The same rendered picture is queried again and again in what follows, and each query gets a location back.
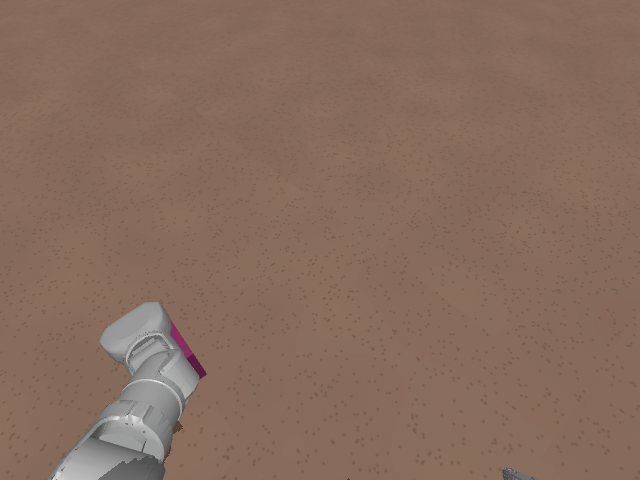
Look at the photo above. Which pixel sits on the left robot hand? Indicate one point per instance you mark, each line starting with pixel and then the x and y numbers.
pixel 149 316

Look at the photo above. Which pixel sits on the left robot arm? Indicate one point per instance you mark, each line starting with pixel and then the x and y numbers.
pixel 132 435

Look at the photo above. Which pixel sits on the cube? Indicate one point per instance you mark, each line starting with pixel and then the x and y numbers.
pixel 187 351

